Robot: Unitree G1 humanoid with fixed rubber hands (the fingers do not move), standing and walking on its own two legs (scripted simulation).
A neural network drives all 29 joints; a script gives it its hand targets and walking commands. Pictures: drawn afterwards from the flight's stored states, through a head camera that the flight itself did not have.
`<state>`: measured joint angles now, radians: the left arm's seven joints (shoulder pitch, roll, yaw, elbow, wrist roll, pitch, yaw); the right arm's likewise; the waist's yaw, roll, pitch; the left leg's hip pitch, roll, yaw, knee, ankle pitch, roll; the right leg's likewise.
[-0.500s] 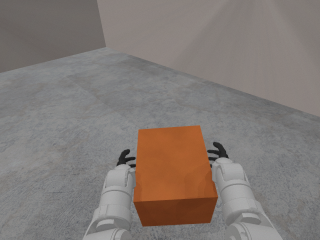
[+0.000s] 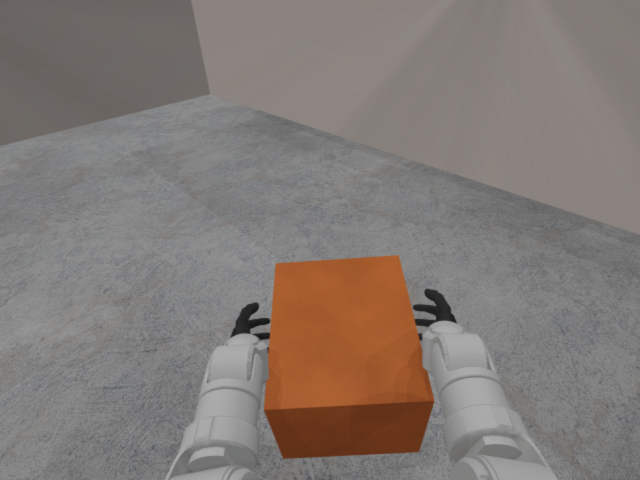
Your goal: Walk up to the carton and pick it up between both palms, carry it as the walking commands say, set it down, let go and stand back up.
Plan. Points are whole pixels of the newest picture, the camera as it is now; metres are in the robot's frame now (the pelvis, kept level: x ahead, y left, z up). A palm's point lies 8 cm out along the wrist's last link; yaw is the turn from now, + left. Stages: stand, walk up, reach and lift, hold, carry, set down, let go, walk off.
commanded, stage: hold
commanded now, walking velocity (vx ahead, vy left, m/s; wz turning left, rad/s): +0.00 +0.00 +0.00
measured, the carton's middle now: (343, 352) +0.33 -0.01 -0.02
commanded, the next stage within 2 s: carry in 0.40 s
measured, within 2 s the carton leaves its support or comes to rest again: neither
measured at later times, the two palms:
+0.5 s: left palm (242, 349) +0.29 +0.13 +0.04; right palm (440, 333) +0.30 -0.14 +0.06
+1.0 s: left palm (287, 341) +0.30 +0.07 +0.05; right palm (503, 367) +0.22 -0.19 +0.08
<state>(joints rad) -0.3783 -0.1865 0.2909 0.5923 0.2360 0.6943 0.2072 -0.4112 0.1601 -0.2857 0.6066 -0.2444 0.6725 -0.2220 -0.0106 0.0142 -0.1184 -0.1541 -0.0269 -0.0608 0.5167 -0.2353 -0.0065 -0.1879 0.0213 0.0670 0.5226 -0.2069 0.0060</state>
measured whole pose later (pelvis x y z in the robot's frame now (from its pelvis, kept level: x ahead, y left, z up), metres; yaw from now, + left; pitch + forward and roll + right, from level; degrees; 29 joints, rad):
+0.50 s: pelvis +0.01 +0.00 +0.00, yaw -1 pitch -4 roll +0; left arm -0.31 -0.16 0.19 0.47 0.21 0.73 0.20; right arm -0.35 0.16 -0.22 0.46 -0.21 0.72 -0.24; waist 0.00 0.02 -0.15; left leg -0.24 -0.02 -0.06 0.59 -0.28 -0.01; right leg -0.27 0.04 0.07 0.57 -0.23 0.00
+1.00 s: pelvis -0.05 +0.05 -0.02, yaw -19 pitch +3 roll +0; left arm -0.49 -0.16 0.25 0.04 0.07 1.24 0.32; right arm -0.61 0.14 -0.23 0.16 -0.04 1.18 -0.38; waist -0.04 -0.03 -0.05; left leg -0.49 0.06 0.16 0.71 -0.28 0.05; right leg -0.63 0.03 0.02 0.82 -0.39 0.02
